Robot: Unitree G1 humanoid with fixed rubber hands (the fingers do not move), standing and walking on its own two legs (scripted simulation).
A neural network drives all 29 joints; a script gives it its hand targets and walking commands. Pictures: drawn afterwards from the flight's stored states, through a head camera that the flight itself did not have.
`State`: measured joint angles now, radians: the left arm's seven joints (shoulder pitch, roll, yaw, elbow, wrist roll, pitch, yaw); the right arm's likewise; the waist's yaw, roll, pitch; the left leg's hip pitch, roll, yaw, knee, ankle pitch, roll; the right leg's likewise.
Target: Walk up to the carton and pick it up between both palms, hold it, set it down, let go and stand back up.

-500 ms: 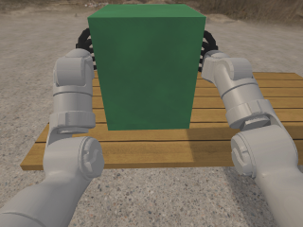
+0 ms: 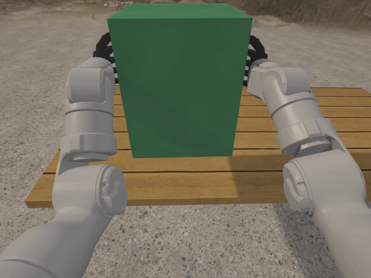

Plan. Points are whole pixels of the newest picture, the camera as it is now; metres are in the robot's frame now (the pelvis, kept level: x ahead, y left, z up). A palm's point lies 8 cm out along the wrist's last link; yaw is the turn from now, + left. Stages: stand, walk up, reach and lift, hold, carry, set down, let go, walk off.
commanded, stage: hold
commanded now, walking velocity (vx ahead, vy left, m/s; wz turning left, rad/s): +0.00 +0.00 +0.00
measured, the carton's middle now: (181, 78) +0.40 +0.01 +0.30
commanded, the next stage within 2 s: none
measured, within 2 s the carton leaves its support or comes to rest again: neither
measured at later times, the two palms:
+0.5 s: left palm (102, 70) +0.37 +0.16 +0.33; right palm (254, 71) +0.37 -0.13 +0.33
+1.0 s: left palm (106, 69) +0.37 +0.15 +0.33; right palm (260, 73) +0.36 -0.14 +0.33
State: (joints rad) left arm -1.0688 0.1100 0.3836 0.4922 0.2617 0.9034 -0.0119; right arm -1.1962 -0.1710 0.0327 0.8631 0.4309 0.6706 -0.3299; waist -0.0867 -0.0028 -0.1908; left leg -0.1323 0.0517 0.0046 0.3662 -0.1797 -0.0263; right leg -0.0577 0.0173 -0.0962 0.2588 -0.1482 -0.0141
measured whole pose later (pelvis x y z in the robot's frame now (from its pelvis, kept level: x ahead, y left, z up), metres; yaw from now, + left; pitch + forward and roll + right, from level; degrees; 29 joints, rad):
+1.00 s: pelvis +0.00 -0.01 +0.00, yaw +0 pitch -3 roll -1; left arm -1.09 0.12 0.38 0.53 0.24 0.90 0.00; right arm -1.21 -0.18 0.04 0.89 0.43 0.68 -0.33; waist -0.08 0.01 -0.20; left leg -0.14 0.06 0.00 0.37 -0.17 -0.03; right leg -0.07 0.03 -0.09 0.27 -0.15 -0.02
